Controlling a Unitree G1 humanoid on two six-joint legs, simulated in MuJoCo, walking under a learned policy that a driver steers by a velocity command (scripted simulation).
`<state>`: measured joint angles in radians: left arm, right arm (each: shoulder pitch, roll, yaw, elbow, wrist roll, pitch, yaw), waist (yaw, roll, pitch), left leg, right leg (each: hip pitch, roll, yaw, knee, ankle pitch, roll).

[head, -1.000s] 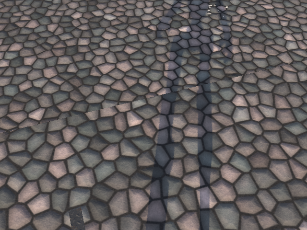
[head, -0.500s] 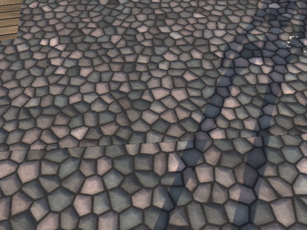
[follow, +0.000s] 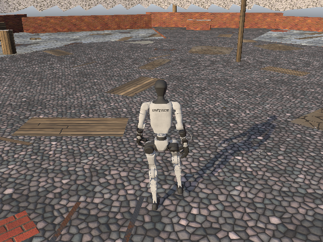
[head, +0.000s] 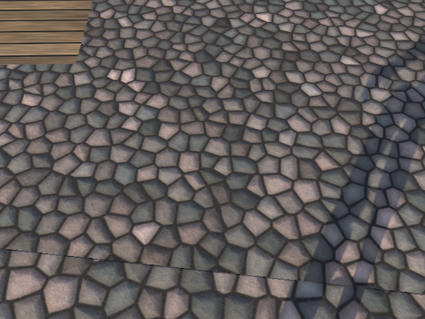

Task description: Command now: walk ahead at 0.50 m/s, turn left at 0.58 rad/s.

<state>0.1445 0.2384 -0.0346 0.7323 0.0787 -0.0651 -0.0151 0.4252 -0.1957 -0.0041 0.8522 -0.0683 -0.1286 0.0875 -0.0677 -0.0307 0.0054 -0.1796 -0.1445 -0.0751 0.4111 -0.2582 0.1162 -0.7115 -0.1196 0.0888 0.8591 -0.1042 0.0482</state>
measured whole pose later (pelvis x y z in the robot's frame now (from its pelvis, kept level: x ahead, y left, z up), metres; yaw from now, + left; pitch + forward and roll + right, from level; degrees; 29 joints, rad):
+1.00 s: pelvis +0.51 +0.10 +0.01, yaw +16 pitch +0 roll +2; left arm 0.25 0.23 0.03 0.92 0.07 -0.09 -0.06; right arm 0.38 -0.21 -0.05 0.94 -0.10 -0.10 0.01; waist -0.04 -0.05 0.03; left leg -0.08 -0.07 0.17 0.26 -0.19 0.08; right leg -0.65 -0.10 0.08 0.93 0.00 -0.04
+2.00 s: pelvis +0.82 +0.13 -0.12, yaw -20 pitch +3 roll -1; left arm 0.18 0.31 0.10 0.71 -0.01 0.08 0.04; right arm 0.21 -0.23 -0.07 0.73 -0.02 0.01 -0.07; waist -0.01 -0.05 0.00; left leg -0.34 0.06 0.09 0.50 -0.20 0.02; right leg -0.67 0.03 0.05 1.19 -0.29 0.08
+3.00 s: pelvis +1.16 -0.04 -0.11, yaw -29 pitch +3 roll +1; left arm 0.16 0.27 0.07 0.75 0.00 -0.07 0.01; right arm 0.33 -0.24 -0.06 0.86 0.01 -0.08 0.02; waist -0.04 -0.04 0.00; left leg -0.12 -0.07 0.03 0.26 -0.19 0.06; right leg -0.72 -0.13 0.05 0.86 -0.03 0.00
